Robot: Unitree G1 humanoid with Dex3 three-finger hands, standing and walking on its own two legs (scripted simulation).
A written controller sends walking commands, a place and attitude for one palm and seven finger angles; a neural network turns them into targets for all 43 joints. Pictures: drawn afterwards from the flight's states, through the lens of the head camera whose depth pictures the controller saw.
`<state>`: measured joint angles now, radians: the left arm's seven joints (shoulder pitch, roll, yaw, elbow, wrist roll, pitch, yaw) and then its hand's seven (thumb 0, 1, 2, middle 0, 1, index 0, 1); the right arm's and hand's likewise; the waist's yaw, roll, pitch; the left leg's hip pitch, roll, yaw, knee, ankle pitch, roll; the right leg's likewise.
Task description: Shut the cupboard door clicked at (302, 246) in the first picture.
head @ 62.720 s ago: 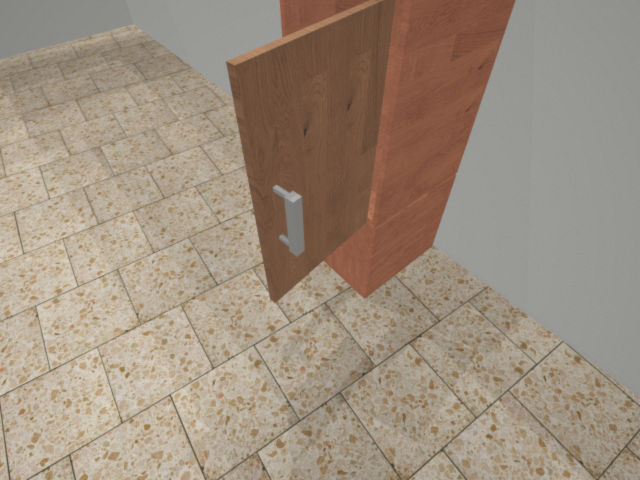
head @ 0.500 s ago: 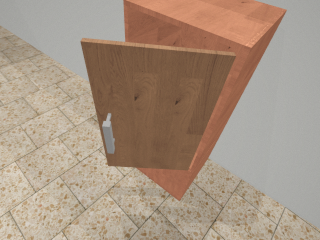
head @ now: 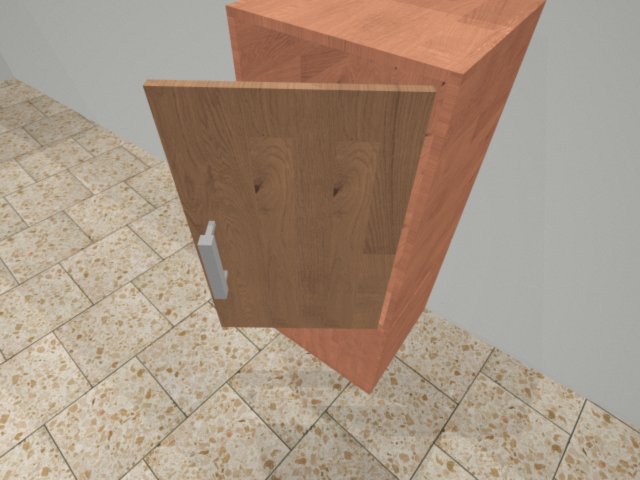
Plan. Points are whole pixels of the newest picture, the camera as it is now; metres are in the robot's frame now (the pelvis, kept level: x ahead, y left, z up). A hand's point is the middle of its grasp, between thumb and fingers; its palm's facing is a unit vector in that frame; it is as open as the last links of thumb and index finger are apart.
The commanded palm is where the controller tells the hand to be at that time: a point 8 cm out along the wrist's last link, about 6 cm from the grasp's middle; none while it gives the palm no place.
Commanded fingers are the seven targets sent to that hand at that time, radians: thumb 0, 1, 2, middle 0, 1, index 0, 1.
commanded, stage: come to a stop and stand still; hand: left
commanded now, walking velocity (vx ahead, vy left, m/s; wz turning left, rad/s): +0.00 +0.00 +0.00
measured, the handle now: (216, 260) +0.49 +0.21 -0.07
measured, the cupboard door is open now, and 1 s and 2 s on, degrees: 36 36 36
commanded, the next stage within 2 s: look again from close up in 0.36 s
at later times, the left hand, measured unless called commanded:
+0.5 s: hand out of the picture -0.03 +0.14 -0.18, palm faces +0.03 -0.99 -0.14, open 7.4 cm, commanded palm none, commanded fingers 0.00 0.90 0.90 -0.20 -0.30 -0.20 -0.30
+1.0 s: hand out of the picture -0.02 +0.16 -0.18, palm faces +0.02 -0.99 -0.14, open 7.4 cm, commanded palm none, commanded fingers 0.00 0.90 0.90 -0.20 -0.30 -0.20 -0.30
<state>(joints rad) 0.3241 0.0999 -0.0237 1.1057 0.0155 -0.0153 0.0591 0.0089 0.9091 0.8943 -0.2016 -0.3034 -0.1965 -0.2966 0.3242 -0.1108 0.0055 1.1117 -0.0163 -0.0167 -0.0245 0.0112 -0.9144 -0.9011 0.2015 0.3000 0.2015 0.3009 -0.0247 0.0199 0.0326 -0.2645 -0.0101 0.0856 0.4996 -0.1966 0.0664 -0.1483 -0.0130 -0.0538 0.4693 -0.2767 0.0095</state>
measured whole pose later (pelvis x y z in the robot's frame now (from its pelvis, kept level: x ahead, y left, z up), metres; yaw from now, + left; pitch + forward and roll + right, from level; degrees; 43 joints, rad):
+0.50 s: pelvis -0.01 -0.02 +0.00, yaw +0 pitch -1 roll -1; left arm 0.38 0.15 -0.02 1.05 0.01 -0.01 0.04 0.01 0.91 0.89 -0.20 -0.30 -0.20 -0.30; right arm 0.32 -0.13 0.01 1.08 -0.02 0.00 -0.01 0.01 -0.91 -0.90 0.20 0.30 0.20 0.30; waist 0.00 -0.04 -0.01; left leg -0.30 0.01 0.07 0.48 -0.16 0.04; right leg -0.19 0.01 -0.07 0.46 -0.25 -0.02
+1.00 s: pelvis +0.00 +0.00 +0.01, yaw +0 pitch -2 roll -1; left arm 0.36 0.15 -0.02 1.09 0.02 -0.01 0.05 0.01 0.91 0.89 -0.20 -0.30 -0.20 -0.30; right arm 0.28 -0.13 0.01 1.13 -0.01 -0.01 -0.02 0.01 -0.93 -0.90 0.20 0.30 0.20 0.30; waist 0.00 -0.04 0.01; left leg -0.24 -0.02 0.09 0.42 -0.15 0.06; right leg -0.13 -0.02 -0.05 0.40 -0.24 0.01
